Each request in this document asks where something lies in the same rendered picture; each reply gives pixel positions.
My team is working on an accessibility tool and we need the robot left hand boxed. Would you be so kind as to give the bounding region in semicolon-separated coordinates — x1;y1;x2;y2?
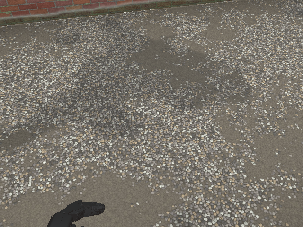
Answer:
46;200;105;227

